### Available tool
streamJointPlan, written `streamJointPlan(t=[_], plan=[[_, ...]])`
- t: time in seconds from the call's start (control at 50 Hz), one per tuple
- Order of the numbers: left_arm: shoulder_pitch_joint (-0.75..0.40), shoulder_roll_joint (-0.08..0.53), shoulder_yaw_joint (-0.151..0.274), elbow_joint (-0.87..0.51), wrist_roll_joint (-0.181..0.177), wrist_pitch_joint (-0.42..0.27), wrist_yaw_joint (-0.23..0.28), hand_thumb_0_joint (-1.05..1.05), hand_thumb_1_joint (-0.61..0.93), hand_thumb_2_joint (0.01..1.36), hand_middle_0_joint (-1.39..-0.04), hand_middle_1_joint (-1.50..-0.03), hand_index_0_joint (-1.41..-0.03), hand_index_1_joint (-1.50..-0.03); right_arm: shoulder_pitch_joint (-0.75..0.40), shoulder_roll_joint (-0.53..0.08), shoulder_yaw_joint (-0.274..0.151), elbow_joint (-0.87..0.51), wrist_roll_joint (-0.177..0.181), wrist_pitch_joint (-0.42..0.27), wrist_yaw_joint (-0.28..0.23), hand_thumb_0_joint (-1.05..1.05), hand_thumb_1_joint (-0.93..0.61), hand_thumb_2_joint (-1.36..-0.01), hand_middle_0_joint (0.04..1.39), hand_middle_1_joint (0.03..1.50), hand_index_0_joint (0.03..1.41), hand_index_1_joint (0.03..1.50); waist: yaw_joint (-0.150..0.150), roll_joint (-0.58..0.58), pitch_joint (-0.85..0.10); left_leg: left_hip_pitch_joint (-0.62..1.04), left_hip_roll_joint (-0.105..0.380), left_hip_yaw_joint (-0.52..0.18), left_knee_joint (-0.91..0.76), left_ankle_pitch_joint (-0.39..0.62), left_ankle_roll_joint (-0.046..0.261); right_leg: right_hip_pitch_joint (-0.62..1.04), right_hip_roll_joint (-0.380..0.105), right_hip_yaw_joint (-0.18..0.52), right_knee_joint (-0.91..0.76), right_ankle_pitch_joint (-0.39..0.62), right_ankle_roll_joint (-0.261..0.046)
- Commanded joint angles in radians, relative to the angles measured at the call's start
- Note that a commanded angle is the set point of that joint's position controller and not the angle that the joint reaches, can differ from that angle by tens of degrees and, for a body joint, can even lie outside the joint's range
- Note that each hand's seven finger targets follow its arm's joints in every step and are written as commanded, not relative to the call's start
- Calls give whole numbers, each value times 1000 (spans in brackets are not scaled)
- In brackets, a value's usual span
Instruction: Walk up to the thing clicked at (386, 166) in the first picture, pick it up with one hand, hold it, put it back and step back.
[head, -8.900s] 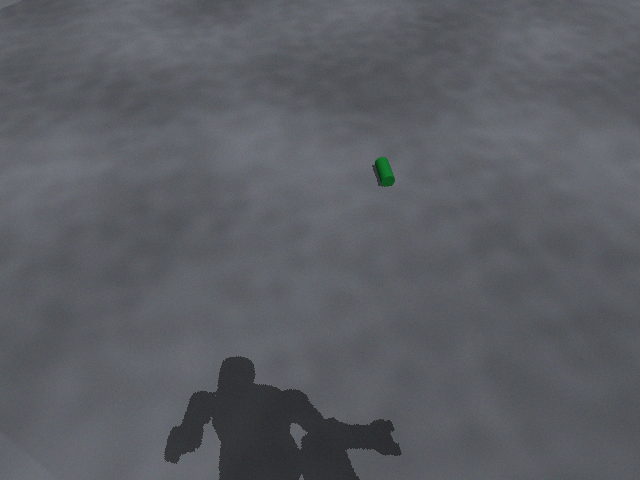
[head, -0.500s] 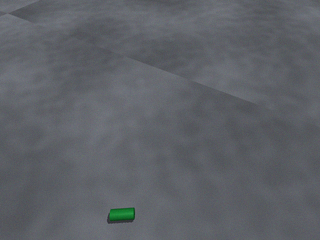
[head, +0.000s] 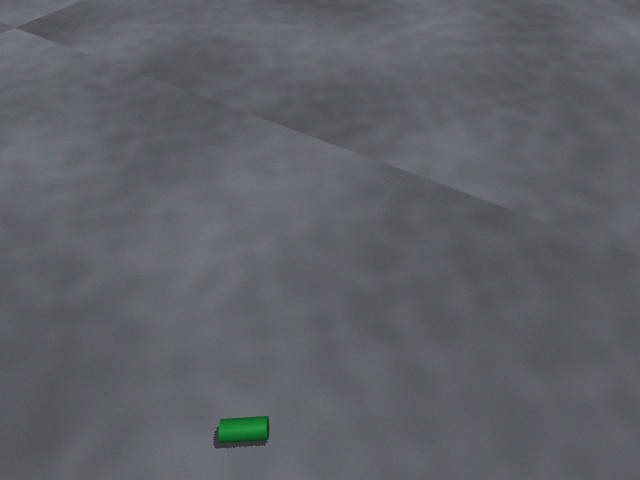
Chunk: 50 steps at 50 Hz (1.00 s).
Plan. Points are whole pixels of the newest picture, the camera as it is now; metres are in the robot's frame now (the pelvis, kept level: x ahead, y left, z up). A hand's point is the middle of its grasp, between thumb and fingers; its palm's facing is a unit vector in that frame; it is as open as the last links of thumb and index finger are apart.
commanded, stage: stand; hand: left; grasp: from above
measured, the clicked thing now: (244, 429) +0.36 +0.25 -0.75
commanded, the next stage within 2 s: rise first in 0.14 s
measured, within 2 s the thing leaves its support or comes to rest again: neither
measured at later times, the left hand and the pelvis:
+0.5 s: hand out of the picture +0.14 +0.26 -0.17, palm faces -0.04 -0.94 -0.35, open 9.3 cm; pelvis -0.02 +0.01 -0.02, yaw +0 degrees
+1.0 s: hand out of the picture +0.11 +0.27 -0.26, palm faces -0.22 -0.84 -0.50, open 14.1 cm; pelvis -0.03 +0.02 -0.12, yaw +0 degrees
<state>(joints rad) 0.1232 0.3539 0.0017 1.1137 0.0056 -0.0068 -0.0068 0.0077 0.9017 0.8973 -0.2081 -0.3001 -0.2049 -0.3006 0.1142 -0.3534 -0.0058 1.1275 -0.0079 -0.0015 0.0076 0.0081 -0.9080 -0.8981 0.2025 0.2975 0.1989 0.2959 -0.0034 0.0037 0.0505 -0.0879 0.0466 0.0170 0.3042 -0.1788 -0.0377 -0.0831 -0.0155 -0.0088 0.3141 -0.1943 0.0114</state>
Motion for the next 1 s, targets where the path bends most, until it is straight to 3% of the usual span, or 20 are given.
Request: streamJointPlan(t=[0.0,0.2,0.22,0.24,0.26,0.28,0.3,0.32,0.36,0.38,0.4,0.48,0.5,0.54,0.56,0.64,0.72,0.86,0.94,0.98], plan=[[-35,213,38,-57,4,-27,18,0,900,900,-200,-300,-200,-301,-34,-212,-39,-55,-3,-23,-14,0,-900,-900,200,300,200,300,1,-6,-72,25,97,-72,-23,166,47,-10,-121,78,-45,191,-28],[-28,217,40,-57,4,-26,19,0,900,900,-200,-300,-200,-301,-35,-207,-37,-57,-2,-23,-15,0,-900,-900,200,300,200,300,1,-5,-66,24,97,-73,-27,172,47,-12,-118,74,-40,197,-28],[-30,216,40,-58,3,-26,19,0,830,940,-184,-380,-177,-381,-31,-208,-37,-57,-5,-22,-15,0,-931,-912,198,300,199,300,1,-4,-61,17,96,-74,-30,171,46,-14,-120,75,-43,191,-27],[-381,36,38,-409,-47,-115,30,0,750,929,-251,-460,-218,-461,-17,-41,6,-329,67,-72,-36,0,-980,-921,199,300,200,300,-114,48,6,-130,-58,51,51,18,46,-231,0,6,17,101,-13],[-457,85,56,-315,-44,-103,36,0,670,939,-241,-517,-206,-541,30,-65,2,-276,68,-71,-45,0,-956,-916,198,300,199,300,-79,-9,-26,-126,-57,45,61,-8,52,-178,0,-9,17,47,-8],[-273,196,120,-148,-14,-65,39,0,590,907,-221,-597,-203,-621,78,-107,-23,-277,71,-62,-56,0,-927,-909,198,300,199,300,-50,-21,-31,-142,-53,43,76,-8,50,-190,11,-19,33,23,-16],[-250,213,137,-83,11,-45,26,0,510,895,-198,-674,-194,-676,83,-103,-35,-297,62,-57,-56,0,-919,-905,198,300,199,300,-47,-61,-64,-174,-57,38,115,-3,55,-200,8,-22,56,17,-16],[-313,228,148,-79,34,-43,10,0,430,890,-204,-716,-203,-716,90,-97,-43,-323,57,-59,-56,0,-912,-903,199,300,200,300,-39,-72,-85,-207,-56,34,152,9,59,-219,5,-22,98,40,-16],[-200,220,175,-25,98,-44,-15,0,270,883,-156,-870,-178,-846,129,-90,-72,-352,32,-67,-51,0,-916,-903,199,300,200,300,-8,-49,-190,-257,-64,32,230,53,53,-230,0,-18,187,88,-20],[-138,181,177,-26,118,-38,-25,0,190,876,-154,-901,-180,-873,141,-83,-80,-379,26,-71,-43,0,-922,-905,199,300,200,300,11,-16,-231,-278,-69,29,264,66,47,-243,4,-18,231,88,-25],[-121,195,189,-80,136,-36,-24,0,110,905,-135,-923,-155,-902,139,-84,-86,-415,26,-74,-39,0,-901,-899,199,300,200,300,28,12,-278,-271,-68,28,281,90,41,-242,10,-20,259,99,-29],[-77,146,183,-180,172,24,9,0,-210,930,-104,-1017,-121,-999,134,-67,-92,-497,34,-71,-29,0,-889,-896,200,300,200,300,20,28,-278,-319,-63,17,313,97,34,-300,21,-31,297,81,-30],[-88,130,174,-188,175,43,13,0,-290,953,-99,-1023,-110,-1011,118,-66,-91,-519,34,-71,-25,0,-903,-900,200,300,200,300,7,6,-241,-351,-58,10,325,57,35,-343,26,-36,306,35,-29],[-137,160,191,-258,194,57,27,0,-438,961,-82,-1050,-90,-1042,103,-66,-94,-553,31,-81,-22,0,-884,-896,200,300,200,300,4,9,-249,-399,-51,6,373,0,34,-404,27,-38,352,-27,-29],[-122,136,179,-263,204,61,29,0,-484,961,-75,-1070,-84,-1059,103,-59,-95,-563,28,-88,-21,0,-887,-897,200,300,200,300,1,7,-258,-420,-48,4,405,-16,34,-439,27,-38,383,-46,-29],[-85,144,207,-404,231,47,40,0,-535,987,-77,-1064,-74,-1067,120,-47,-100,-600,19,-118,-20,0,-883,-897,200,300,200,300,2,32,-313,-511,-39,-4,520,-40,34,-546,24,-33,505,-67,-28],[-30,134,201,-526,273,53,45,0,-564,1003,-71,-1059,-61,-1069,113,-37,-100,-638,16,-134,-24,0,-881,-897,200,300,200,300,-10,35,-350,-594,-37,-7,604,-96,38,-624,20,-22,580,-109,-26],[114,120,191,-702,318,104,49,0,-583,985,-84,-1066,-78,-1071,96,-33,-101,-672,13,-158,-25,0,-918,-906,200,300,200,300,-11,54,-429,-693,-31,-21,737,-72,42,-735,18,-26,711,-89,-28],[80,129,181,-749,361,113,57,0,-576,965,-87,-1070,-88,-1068,73,-37,-97,-680,14,-175,-22,0,-927,-908,200,300,200,300,-32,63,-439,-776,-26,-40,817,-80,40,-854,17,-31,810,-108,-30],[27,127,168,-722,396,99,65,0,-563,966,-79,-1062,-80,-1060,56,-39,-98,-683,13,-187,-19,0,-910,-903,200,300,200,300,-47,54,-426,-849,-29,-49,868,-149,42,-940,17,-32,860,-161,-28]])
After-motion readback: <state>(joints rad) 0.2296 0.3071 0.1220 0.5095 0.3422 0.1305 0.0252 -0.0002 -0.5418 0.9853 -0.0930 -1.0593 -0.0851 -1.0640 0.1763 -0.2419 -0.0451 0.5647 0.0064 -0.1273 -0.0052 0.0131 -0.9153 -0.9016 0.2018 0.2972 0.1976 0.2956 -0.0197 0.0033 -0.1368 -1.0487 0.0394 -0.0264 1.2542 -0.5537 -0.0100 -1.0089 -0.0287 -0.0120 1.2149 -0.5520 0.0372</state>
